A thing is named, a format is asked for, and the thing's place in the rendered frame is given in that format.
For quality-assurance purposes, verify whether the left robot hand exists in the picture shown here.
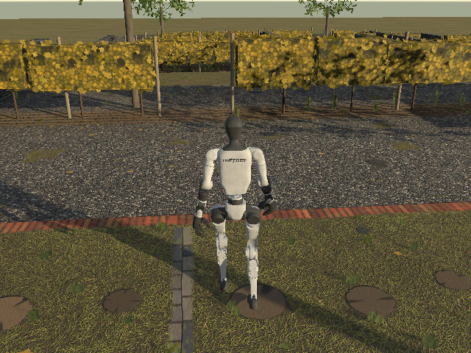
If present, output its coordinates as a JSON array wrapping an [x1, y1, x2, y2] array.
[[193, 216, 210, 238]]

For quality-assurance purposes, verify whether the robot left upper arm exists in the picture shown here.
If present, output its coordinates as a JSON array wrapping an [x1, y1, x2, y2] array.
[[202, 148, 219, 190]]

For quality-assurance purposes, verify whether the robot right upper arm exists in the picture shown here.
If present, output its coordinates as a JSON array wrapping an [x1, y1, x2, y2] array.
[[250, 147, 269, 187]]

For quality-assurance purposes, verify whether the robot left shin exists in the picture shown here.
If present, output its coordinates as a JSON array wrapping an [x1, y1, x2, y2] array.
[[216, 237, 227, 282]]

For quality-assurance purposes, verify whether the robot torso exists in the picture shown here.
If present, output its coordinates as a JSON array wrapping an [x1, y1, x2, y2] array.
[[217, 145, 252, 221]]

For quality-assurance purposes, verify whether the right robot hand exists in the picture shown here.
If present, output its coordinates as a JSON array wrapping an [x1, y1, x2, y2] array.
[[258, 201, 274, 215]]

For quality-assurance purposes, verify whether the robot right forearm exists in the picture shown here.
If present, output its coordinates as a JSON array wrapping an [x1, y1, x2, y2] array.
[[261, 176, 274, 204]]

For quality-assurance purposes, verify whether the robot left forearm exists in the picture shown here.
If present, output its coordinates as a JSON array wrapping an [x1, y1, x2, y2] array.
[[194, 179, 209, 218]]

